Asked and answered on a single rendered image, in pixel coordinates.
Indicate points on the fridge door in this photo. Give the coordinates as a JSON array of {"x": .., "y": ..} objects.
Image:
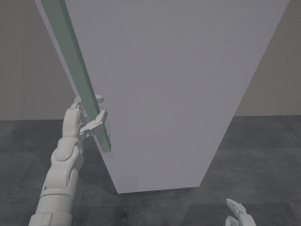
[{"x": 172, "y": 74}]

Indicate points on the handle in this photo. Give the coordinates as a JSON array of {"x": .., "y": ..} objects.
[{"x": 60, "y": 21}]

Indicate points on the left robot hand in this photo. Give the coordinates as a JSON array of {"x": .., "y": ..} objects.
[{"x": 75, "y": 120}]

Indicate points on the robot left forearm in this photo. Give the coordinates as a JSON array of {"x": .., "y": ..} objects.
[{"x": 59, "y": 188}]

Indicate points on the right robot hand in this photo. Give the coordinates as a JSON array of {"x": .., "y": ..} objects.
[{"x": 239, "y": 211}]

